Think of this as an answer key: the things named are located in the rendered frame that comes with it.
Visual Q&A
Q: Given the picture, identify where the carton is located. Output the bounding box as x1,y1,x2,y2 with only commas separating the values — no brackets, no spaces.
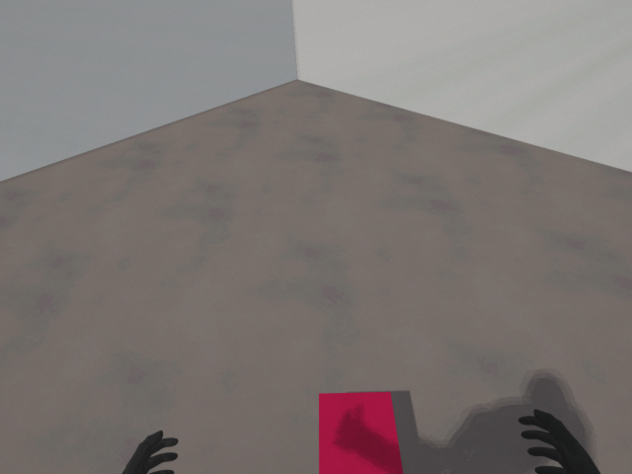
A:
319,392,403,474

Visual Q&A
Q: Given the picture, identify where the robot right hand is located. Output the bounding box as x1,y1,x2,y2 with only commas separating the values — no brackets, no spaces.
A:
518,409,600,474

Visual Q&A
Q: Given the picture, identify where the robot left hand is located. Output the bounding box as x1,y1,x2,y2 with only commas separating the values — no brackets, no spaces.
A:
122,431,178,474

